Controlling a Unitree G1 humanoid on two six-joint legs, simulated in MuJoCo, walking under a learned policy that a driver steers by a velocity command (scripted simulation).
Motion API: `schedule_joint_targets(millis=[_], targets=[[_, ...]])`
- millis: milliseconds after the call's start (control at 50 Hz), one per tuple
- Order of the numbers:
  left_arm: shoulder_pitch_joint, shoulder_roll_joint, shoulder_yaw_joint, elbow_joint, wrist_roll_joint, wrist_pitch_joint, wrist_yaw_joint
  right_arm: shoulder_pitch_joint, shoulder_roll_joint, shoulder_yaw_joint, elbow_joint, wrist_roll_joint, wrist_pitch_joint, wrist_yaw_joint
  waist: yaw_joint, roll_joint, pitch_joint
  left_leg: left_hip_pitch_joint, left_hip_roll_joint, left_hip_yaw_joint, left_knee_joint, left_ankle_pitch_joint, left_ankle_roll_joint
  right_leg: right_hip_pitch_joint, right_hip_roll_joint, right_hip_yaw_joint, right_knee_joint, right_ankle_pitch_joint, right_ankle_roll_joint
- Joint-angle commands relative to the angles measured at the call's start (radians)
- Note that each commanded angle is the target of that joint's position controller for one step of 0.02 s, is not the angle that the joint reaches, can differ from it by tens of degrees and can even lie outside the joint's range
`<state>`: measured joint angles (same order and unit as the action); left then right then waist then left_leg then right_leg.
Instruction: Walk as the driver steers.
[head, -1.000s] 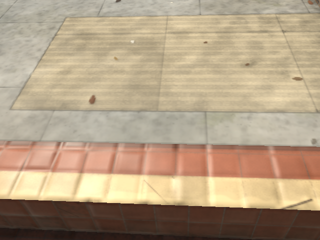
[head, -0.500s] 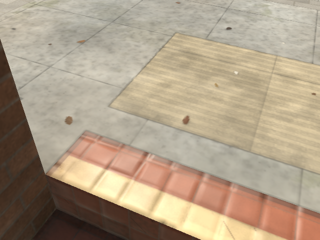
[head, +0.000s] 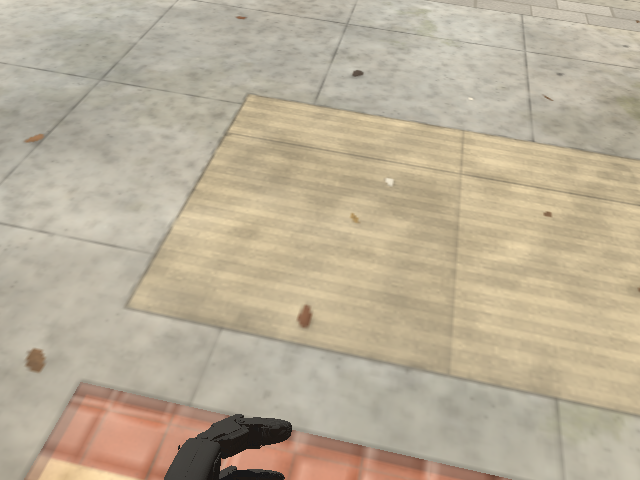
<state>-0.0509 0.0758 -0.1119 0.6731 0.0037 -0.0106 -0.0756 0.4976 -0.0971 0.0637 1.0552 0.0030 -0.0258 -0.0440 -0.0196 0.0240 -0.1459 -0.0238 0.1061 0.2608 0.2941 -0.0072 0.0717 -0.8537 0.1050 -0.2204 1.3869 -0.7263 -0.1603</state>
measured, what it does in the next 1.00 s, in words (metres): climbs, turning right: left foot 0.20 m higher, then right foot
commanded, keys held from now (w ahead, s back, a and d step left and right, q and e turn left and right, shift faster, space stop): w+e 0.22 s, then e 0.52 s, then no key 0.26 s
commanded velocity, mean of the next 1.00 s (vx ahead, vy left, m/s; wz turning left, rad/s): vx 0.22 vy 0.00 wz -0.50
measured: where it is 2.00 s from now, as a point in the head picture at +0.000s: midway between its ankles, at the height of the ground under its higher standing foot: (342, 425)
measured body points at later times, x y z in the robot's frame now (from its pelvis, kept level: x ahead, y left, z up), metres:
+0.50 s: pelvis +0.24 +0.05 +0.21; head +0.26 +0.03 +0.66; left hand +0.39 +0.29 +0.09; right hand +0.33 -0.21 +0.12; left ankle +0.37 +0.10 -0.38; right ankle +0.03 -0.05 -0.42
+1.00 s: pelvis +0.37 +0.01 +0.34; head +0.37 -0.03 +0.79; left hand +0.66 +0.06 +0.28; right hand +0.31 -0.27 +0.21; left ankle +0.38 +0.11 -0.38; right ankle +0.39 -0.11 -0.38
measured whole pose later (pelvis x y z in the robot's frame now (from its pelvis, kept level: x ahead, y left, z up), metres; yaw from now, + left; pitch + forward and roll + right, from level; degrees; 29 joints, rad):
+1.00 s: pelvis +0.37 +0.01 +0.34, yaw -33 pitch +0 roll +3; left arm 0.08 0.16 0.02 0.60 -0.03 -0.01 -0.04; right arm 0.24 -0.24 -0.04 0.73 0.00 -0.01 -0.04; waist -0.06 0.01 0.03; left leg -0.20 0.04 0.30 0.64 -0.42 0.04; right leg -0.45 -0.06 -0.08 0.67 -0.22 -0.06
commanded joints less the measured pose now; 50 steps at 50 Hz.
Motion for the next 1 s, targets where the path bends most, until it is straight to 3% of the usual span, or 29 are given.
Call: schedule_joint_targets(millis=[20,40,60,80,140,180,200,220,260,340,360,380,400,420,440,460,480,500,520,540,580,620,680,740,800,900,960,980,1000], targets=[[0.416,0.306,0.142,0.072,0.03,0.055,0.019,-0.198,-0.26,-0.075,-0.201,-0.019,-0.07,0.04,0.254,-0.115,-0.161,-0.436,0.016,-0.136,0.776,1.028,0.084,0.749,-0.157,0.752,-0.744,0.103,-0.201],[0.471,0.336,0.152,0.118,0.058,0.061,0.052,-0.353,-0.172,-0.07,-0.256,-0.023,-0.096,0.083,0.203,-0.273,-0.076,-0.683,-0.212,-0.283,1.346,0.021,0.028,0.728,-0.265,1.183,-1.107,0.122,-0.272],[0.444,0.188,0.106,0.144,0.056,0.035,0.057,-0.328,-0.093,-0.062,-0.312,-0.017,-0.12,0.135,0.1,-0.172,0.021,-0.886,-0.196,-0.469,1.701,-0.142,0.031,0.667,-0.3,1.151,-1.079,0.228,-0.228],[0.384,0.073,0.074,0.163,0.04,0.015,0.045,-0.38,-0.082,-0.05,-0.372,-0.015,-0.134,0.159,0.041,-0.087,0.131,-1.071,-0.2,-0.455,1.939,-0.222,0.043,0.591,-0.281,0.971,-0.984,0.31,-0.194],[0.163,-0.032,0.055,0.168,0.047,-0.005,0.011,-0.234,-0.031,-0.013,-0.405,0.025,-0.084,0.138,-0.147,-0.011,0.226,-1.265,-0.161,-0.433,2.09,-0.402,0.021,0.532,-0.202,0.456,-0.865,0.453,0.037],[0.17,0.068,0.084,0.164,0.042,-0.015,0.008,-0.284,-0.074,-0.004,-0.439,0.033,-0.066,0.105,-0.16,0.058,0.233,-1.146,-0.157,-0.347,1.84,-0.323,-0.005,0.398,-0.178,0.276,-0.997,0.541,0.072],[0.167,0.128,0.093,0.179,0.059,-0.03,0.024,-0.299,-0.07,0.004,-0.475,0.004,-0.049,0.085,-0.177,-0.041,0.178,-1.08,-0.146,-0.211,2.003,-0.243,-0.05,0.297,-0.214,0.355,-1.072,0.618,-0.002],[0.169,0.142,0.094,0.176,0.06,-0.04,0.045,-0.342,-0.102,-0.001,-0.497,-0.017,-0.037,0.057,-0.153,-0.085,0.198,-1.04,-0.11,-0.243,2.044,-0.162,-0.09,0.198,-0.24,0.392,-1.115,0.541,-0.022],[0.31,0.176,0.105,0.218,0.048,-0.046,0.063,-0.462,-0.045,0.022,-0.523,-0.02,-0.022,0.007,-0.064,-0.017,0.282,-1.333,-0.082,-0.282,2.185,-0.335,-0.097,0.436,-0.283,0.393,-1.141,0.619,-0.013],[0.547,0.173,0.14,0.246,-0.008,0.017,0.137,-0.658,-0.046,0.042,-0.69,-0.044,-0.048,0.024,0.022,-0.041,0.158,-1.232,-0.034,-0.143,1.519,-0.388,-0.105,0.718,-0.264,0.345,-1.247,0.958,0.026],[0.495,0.261,0.163,0.219,-0.039,0.023,0.15,-0.644,-0.011,0.058,-0.74,-0.07,-0.043,0.032,-0.048,-0.115,0.052,-0.809,-0.072,-0.094,1.165,-0.534,-0.056,0.574,-0.256,0.31,-1.338,1.274,0.016],[0.572,0.295,0.175,0.25,-0.023,0.026,0.149,-0.549,-0.057,0.008,-0.723,-0.061,-0.039,0.033,-0.095,-0.169,-0.086,-0.542,-0.144,-0.092,1.098,-0.635,-0.024,0.657,-0.25,0.314,-1.186,1.734,0.025],[0.461,0.419,0.201,0.208,-0.022,-0.006,0.125,-0.321,-0.214,-0.07,-0.652,-0.024,-0.033,0.044,-0.22,-0.365,-0.192,-0.416,-0.189,-0.098,1.023,-0.73,-0.009,0.832,-0.286,0.344,-1.046,2.186,0.007],[0.307,0.446,0.218,0.159,-0.046,-0.04,0.109,-0.085,-0.316,-0.114,-0.558,-0.025,-0.023,0.045,-0.288,-0.348,-0.228,-0.283,-0.137,-0.302,0.86,-0.581,0.042,0.849,-0.323,0.354,-0.809,2.293,0.022],[0.206,0.351,0.198,0.098,-0.071,-0.067,0.089,0.076,-0.402,-0.137,-0.433,-0.087,-0.015,0.04,-0.284,0.053,-0.298,-0.041,-0.046,-0.692,0.591,-0.438,0.099,0.645,-0.237,0.421,-0.495,1.65,0.018],[0.291,0.161,0.164,0.058,-0.06,-0.078,0.048,-0.016,-0.391,-0.136,-0.398,-0.129,-0.002,0.018,-0.11,0.575,-0.35,0.033,0.119,-1.129,0.225,-0.047,0.231,0.418,0.087,0.479,0.026,0.64,0.077],[0.38,0.136,0.153,0.084,-0.058,-0.095,0.014,-0.191,-0.243,-0.102,-0.487,-0.116,0.0,0.009,-0.026,0.313,-0.342,-0.104,0.194,-1.169,0.22,-0.165,0.231,0.339,0.093,0.583,0.377,0.535,0.128],[0.285,0.129,0.142,0.026,-0.042,-0.067,0.011,-0.319,-0.16,-0.096,-0.498,-0.05,0.006,-0.007,-0.006,0.093,-0.144,-0.31,0.193,-1.011,0.292,-0.314,0.196,0.263,0.069,0.506,0.448,0.517,0.135],[0.264,0.126,0.135,0.0,-0.025,-0.042,0.022,-0.365,-0.116,-0.092,-0.468,-0.031,0.003,-0.011,0.032,-0.076,0.015,-0.474,0.185,-0.853,0.373,-0.477,0.154,0.206,0.006,0.464,0.442,0.522,0.121],[0.256,0.124,0.13,-0.014,-0.029,-0.026,0.033,-0.359,-0.083,-0.087,-0.428,-0.034,-0.004,-0.016,0.047,-0.125,0.115,-0.6,0.18,-0.71,0.418,-0.544,0.118,0.195,-0.043,0.438,0.449,0.527,0.103],[0.321,0.135,0.14,-0.007,-0.063,0.012,0.065,-0.338,-0.05,-0.08,-0.395,-0.039,-0.024,-0.007,0.066,-0.097,0.189,-0.666,0.172,-0.586,0.37,-0.495,0.087,0.196,-0.062,0.405,0.503,0.53,0.086],[0.317,0.146,0.145,-0.042,-0.064,0.02,0.08,-0.281,-0.049,-0.081,-0.36,-0.031,-0.043,-0.013,0.061,-0.029,0.224,-0.612,0.16,-0.503,0.307,-0.451,0.093,0.089,-0.069,0.392,0.515,0.556,0.067],[0.23,0.147,0.148,-0.119,-0.023,0.011,0.082,-0.236,-0.07,-0.083,-0.332,-0.042,-0.046,-0.025,0.051,0.049,0.204,-0.485,0.144,-0.336,0.248,-0.304,0.078,-0.02,-0.109,0.339,0.309,0.644,0.11],[0.138,0.127,0.13,-0.184,-0.042,0.025,0.093,-0.198,-0.151,-0.104,-0.346,-0.034,-0.006,-0.058,0.013,0.191,0.178,-0.31,0.132,-0.232,0.131,-0.027,0.112,-0.016,-0.152,0.239,-0.02,0.419,0.186],[0.101,0.148,0.138,-0.171,-0.042,0.034,0.073,-0.283,-0.249,-0.135,-0.407,0.007,-0.029,-0.047,-0.026,0.094,0.099,-0.252,0.141,-0.234,0.083,-0.053,0.13,0.202,-0.187,0.177,-0.263,0.365,0.173],[0.064,0.133,0.144,-0.158,-0.055,0.007,0.053,-0.271,-0.25,-0.136,-0.397,-0.002,-0.006,-0.016,-0.051,0.021,0.159,-0.119,0.192,-0.236,0.062,-0.017,0.167,0.242,-0.195,0.143,-0.525,0.345,0.116],[0.131,0.14,0.151,-0.137,-0.043,-0.022,0.028,-0.247,-0.243,-0.129,-0.366,0.012,0.016,0.005,0.003,0.005,0.134,-0.082,0.143,-0.179,0.169,0.118,0.13,0.424,-0.141,0.095,-0.834,0.496,0.084],[0.185,0.185,0.172,-0.125,-0.028,-0.028,0.032,-0.221,-0.222,-0.122,-0.351,-0.005,0.01,0.014,0.016,-0.013,0.082,-0.132,0.095,-0.125,0.265,0.14,0.078,0.577,-0.143,0.161,-0.871,0.608,0.065],[0.211,0.279,0.191,-0.156,-0.004,-0.037,0.041,-0.272,-0.19,-0.106,-0.39,-0.019,-0.004,0.02,0.025,-0.155,0.03,-0.312,-0.014,-0.071,0.462,-0.014,0.002,0.739,-0.319,0.448,-0.901,0.93,-0.006]])
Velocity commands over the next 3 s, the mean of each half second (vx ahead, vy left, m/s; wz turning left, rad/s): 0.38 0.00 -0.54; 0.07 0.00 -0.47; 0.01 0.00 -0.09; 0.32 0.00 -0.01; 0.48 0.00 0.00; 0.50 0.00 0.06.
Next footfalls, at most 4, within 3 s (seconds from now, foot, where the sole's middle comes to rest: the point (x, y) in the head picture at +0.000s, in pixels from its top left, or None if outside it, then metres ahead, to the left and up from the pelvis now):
0.42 left None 0.41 0.09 -0.42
0.98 right None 0.42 -0.13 -0.42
1.28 left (234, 423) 0.53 0.14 -0.42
2.18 left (361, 265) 0.89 -0.09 -0.42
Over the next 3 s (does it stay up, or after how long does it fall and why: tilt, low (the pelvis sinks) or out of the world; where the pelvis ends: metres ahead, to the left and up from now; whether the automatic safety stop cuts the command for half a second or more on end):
stays up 1.01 -0.36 0.36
